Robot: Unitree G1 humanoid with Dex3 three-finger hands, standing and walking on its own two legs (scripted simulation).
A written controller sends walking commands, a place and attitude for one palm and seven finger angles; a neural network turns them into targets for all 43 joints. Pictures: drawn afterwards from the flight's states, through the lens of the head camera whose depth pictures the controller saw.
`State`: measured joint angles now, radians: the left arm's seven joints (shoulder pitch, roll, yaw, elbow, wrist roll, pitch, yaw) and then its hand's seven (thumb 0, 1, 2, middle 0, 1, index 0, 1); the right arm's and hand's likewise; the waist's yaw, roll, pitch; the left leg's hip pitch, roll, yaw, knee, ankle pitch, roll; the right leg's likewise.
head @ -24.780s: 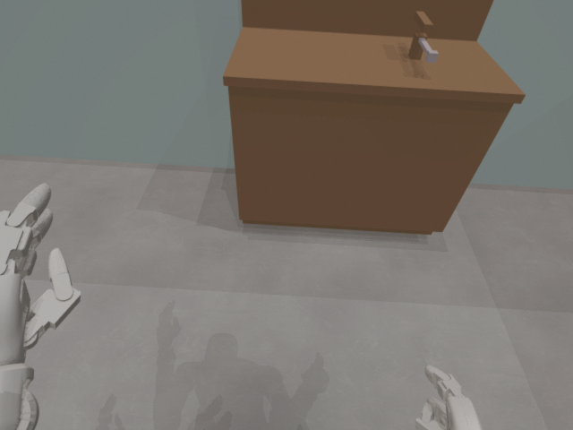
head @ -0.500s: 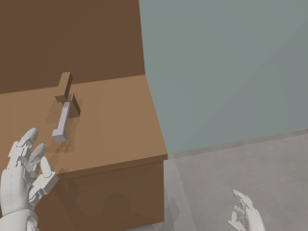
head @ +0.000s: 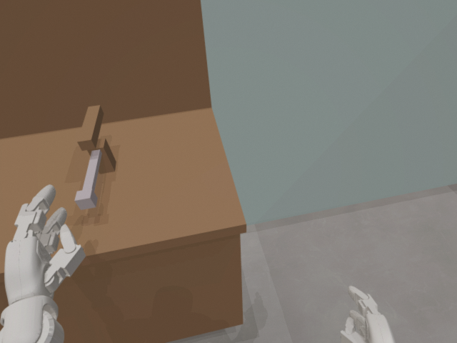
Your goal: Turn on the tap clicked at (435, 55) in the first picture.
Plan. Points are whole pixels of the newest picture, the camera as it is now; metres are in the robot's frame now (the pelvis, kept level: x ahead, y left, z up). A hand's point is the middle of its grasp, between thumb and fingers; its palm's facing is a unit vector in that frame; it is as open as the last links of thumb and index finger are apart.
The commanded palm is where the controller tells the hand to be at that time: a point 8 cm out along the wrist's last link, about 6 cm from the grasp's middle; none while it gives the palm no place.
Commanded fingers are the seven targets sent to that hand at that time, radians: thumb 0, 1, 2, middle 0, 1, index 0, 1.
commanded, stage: reach beside the lever's end, fingers flat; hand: left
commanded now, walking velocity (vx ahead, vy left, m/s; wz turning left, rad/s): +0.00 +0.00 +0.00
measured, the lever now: (86, 199) +0.34 +0.32 +0.08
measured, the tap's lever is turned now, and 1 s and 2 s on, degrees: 0 0 0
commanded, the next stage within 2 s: push the lever round in 1.82 s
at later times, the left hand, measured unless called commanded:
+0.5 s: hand (73, 234) +0.24 +0.28 +0.11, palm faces +0.50 -0.86 -0.12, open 7.5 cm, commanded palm +0.19 +0.32 +0.12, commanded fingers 0.00 0.90 0.90 -0.18 -0.24 -0.18 -0.24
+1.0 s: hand (67, 225) +0.27 +0.31 +0.10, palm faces +0.51 -0.85 -0.11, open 7.7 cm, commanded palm +0.22 +0.35 +0.10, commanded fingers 0.00 0.90 0.90 -0.16 -0.17 -0.16 -0.17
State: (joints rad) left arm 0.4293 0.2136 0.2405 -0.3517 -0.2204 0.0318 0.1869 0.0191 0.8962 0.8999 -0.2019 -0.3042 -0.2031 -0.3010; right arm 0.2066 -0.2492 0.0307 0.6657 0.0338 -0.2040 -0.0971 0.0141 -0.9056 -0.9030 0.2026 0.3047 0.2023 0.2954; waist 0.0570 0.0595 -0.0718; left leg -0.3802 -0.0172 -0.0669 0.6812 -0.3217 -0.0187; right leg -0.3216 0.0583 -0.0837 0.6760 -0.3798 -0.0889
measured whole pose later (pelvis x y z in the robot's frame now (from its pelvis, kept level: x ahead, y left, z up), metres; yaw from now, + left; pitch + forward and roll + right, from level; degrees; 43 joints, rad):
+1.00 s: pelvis +0.00 +0.03 +0.00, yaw -1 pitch +4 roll -1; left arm 0.15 0.25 0.33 0.01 -0.19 -0.10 0.16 0.02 0.90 0.90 -0.17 -0.20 -0.17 -0.20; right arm 0.18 -0.25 0.02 0.70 0.02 -0.16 -0.09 0.01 -0.91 -0.90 0.20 0.30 0.20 0.30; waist 0.03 0.04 -0.05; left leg -0.45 -0.03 -0.05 0.71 -0.33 0.02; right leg -0.38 0.04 -0.07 0.68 -0.37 -0.05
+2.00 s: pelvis +0.00 +0.04 -0.01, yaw -1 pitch +6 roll -2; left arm 0.01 0.29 0.41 0.25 -0.20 -0.20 0.09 0.02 0.90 0.90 -0.15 -0.15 -0.15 -0.15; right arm 0.20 -0.25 0.01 0.70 0.03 -0.15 -0.09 0.01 -0.91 -0.90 0.20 0.30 0.20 0.30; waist 0.02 0.04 -0.07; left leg -0.52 -0.03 -0.05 0.76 -0.34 0.03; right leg -0.44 0.04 -0.07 0.71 -0.38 -0.04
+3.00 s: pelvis +0.00 +0.03 -0.01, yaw -1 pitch +6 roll -1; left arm -0.06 0.18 0.28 0.24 -0.12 -0.15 0.33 0.01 0.90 0.91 -0.15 -0.15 -0.15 -0.15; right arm 0.19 -0.24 0.01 0.69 0.01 -0.08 -0.07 0.01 -0.91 -0.90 0.20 0.30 0.20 0.30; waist 0.01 0.04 -0.07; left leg -0.52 -0.02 -0.05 0.76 -0.35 0.01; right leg -0.44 0.05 -0.07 0.72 -0.39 -0.06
